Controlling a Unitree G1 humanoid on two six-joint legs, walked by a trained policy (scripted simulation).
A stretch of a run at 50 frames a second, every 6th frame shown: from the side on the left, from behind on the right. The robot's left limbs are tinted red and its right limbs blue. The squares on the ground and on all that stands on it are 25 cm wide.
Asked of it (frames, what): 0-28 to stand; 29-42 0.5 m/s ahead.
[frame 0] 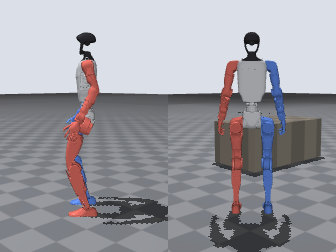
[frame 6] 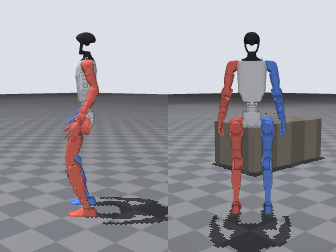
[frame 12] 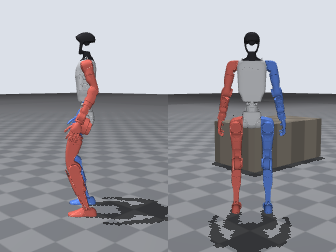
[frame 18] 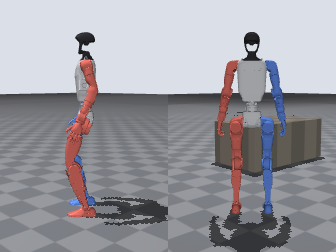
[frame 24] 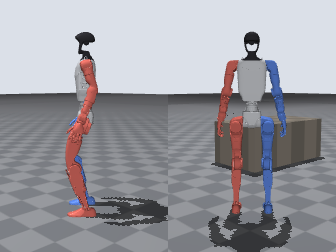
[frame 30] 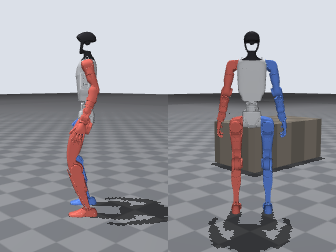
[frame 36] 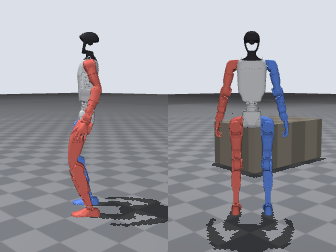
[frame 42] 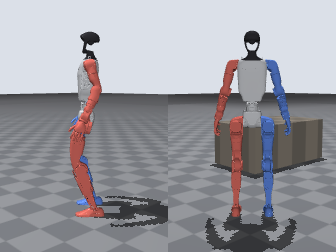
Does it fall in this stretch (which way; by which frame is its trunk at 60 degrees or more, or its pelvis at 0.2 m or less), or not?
no
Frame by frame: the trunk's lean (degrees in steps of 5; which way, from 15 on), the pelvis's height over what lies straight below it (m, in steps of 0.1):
0: 0, 0.8
6: 0, 0.8
12: 0, 0.8
18: 0, 0.8
24: 0, 0.8
30: 0, 0.8
36: 0, 0.8
42: 5, 0.8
